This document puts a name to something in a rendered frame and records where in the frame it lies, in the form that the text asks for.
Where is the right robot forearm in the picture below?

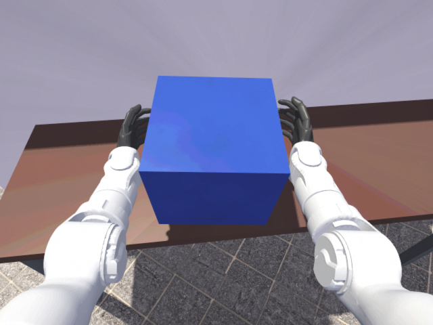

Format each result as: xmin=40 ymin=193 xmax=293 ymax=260
xmin=288 ymin=142 xmax=402 ymax=276

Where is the right robot hand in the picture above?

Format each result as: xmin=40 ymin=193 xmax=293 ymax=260
xmin=278 ymin=96 xmax=314 ymax=147

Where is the right robot upper arm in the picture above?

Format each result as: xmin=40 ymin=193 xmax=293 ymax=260
xmin=313 ymin=230 xmax=433 ymax=325

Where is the left robot upper arm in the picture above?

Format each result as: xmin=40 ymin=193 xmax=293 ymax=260
xmin=0 ymin=221 xmax=127 ymax=325

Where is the table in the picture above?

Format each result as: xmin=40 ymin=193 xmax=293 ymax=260
xmin=0 ymin=99 xmax=433 ymax=302

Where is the left robot hand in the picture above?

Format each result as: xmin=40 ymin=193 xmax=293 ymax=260
xmin=117 ymin=104 xmax=151 ymax=150

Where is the left robot forearm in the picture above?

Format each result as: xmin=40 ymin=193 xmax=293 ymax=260
xmin=43 ymin=146 xmax=142 ymax=277

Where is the carton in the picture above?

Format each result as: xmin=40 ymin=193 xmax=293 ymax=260
xmin=139 ymin=76 xmax=290 ymax=225

